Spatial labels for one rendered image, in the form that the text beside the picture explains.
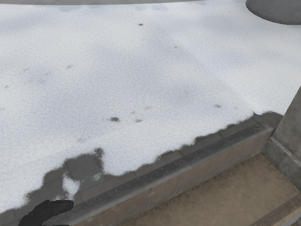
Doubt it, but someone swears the left robot hand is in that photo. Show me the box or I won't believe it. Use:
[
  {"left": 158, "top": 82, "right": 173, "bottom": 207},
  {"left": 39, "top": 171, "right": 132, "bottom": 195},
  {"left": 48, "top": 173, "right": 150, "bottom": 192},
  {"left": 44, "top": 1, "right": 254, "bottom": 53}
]
[{"left": 18, "top": 200, "right": 74, "bottom": 226}]

